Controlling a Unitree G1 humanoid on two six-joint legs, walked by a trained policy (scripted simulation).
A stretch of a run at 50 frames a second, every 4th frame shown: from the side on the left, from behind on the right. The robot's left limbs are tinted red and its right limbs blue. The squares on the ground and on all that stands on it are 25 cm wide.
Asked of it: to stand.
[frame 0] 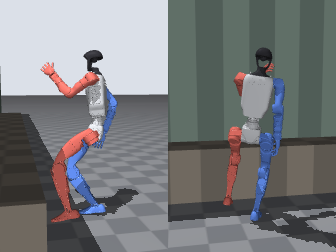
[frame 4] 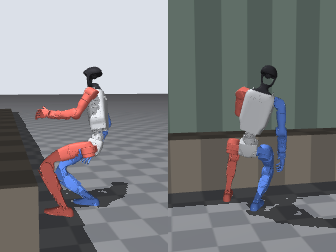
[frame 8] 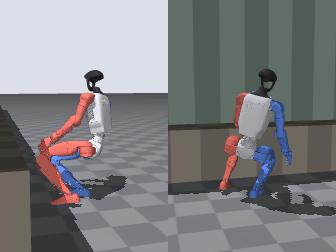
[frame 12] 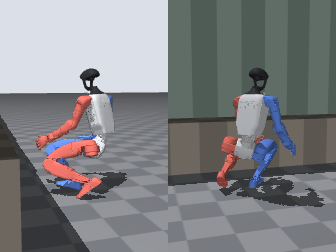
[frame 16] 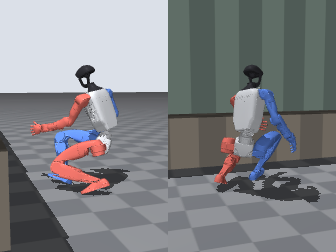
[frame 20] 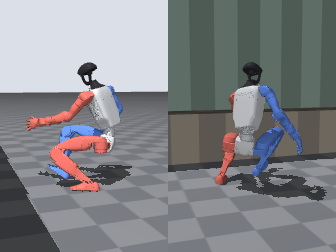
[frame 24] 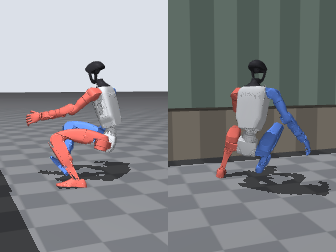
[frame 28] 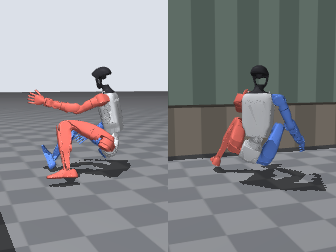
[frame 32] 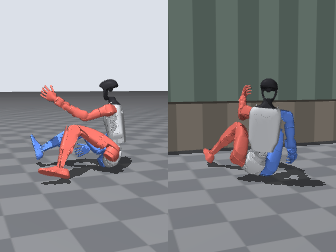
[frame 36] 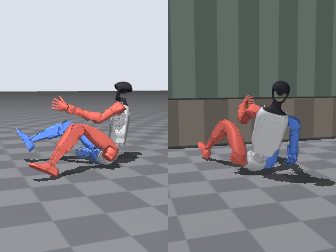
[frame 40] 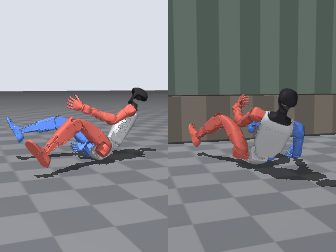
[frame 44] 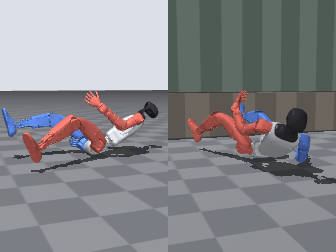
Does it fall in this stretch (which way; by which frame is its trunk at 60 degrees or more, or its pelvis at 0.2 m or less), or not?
yes: goes over backward; its pelvis at 0.2 m or less by frame 32
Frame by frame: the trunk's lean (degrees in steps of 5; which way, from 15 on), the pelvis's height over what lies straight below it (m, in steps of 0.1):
0: 10, 0.7
4: 20 to its right, 0.5
8: 20 to its right, 0.4
12: 15 forward and to its right, 0.4
16: 20 forward, 0.4
20: 25 forward, 0.4
24: 15 forward, 0.3
28: 15 forward, 0.3
32: 10, 0.2
36: 15 backward and to its right, 0.1
40: 35 backward and to its right, 0.1
44: 60 backward, 0.1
